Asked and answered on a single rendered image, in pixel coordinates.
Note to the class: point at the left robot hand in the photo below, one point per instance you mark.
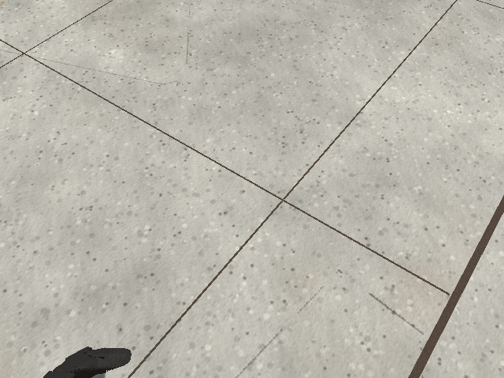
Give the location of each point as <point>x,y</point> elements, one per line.
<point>87,363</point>

